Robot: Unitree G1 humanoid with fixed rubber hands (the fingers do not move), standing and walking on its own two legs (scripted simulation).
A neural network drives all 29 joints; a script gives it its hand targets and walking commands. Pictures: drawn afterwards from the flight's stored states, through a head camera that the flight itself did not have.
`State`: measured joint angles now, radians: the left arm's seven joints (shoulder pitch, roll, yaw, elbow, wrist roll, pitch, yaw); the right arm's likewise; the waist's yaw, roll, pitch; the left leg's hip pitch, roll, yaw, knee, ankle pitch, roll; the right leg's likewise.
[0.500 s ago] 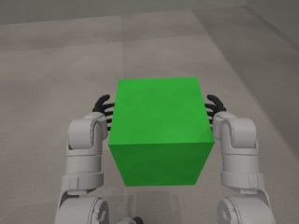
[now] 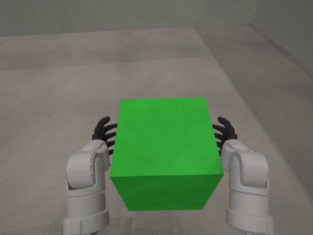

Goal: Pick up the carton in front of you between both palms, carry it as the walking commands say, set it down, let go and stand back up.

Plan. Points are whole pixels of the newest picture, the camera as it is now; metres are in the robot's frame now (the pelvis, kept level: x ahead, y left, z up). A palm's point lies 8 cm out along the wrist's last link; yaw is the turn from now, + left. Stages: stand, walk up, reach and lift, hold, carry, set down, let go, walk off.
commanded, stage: carry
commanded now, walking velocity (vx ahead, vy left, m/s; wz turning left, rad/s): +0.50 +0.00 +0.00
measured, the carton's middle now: (164, 158) +0.32 +0.00 +0.03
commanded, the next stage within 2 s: none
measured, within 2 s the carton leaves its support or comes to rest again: neither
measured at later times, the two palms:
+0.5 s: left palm (112, 79) +0.59 +0.17 +0.09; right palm (199, 78) +0.59 -0.13 +0.09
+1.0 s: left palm (127, 35) +0.91 +0.15 +0.11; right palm (193, 36) +0.91 -0.15 +0.10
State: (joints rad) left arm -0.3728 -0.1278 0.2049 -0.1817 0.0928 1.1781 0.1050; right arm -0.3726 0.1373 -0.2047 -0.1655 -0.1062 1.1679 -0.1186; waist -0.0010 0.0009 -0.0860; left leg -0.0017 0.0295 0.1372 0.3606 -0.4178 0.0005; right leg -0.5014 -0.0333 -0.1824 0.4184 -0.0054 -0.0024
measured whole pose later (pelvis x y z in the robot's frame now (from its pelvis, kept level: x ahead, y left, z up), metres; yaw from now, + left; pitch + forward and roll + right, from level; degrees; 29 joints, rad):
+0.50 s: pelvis +0.33 +0.02 -0.01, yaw +0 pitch +3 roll +0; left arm -0.16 -0.13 0.10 -0.31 0.11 1.22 0.08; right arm -0.15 0.13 -0.11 -0.32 -0.12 1.22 -0.10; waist 0.01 -0.01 -0.16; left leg -0.49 0.06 0.21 0.47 -0.06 0.02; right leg 0.10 -0.05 -0.17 0.34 -0.47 0.03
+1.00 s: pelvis +0.65 +0.00 -0.01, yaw +1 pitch +3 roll +0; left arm -0.14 -0.13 0.10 -0.38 0.11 1.22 0.08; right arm -0.15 0.13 -0.09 -0.37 -0.11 1.22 -0.10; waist -0.01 0.01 -0.15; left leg 0.04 0.07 0.19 0.38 -0.45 -0.05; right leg -0.47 -0.07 -0.22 0.45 -0.04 -0.03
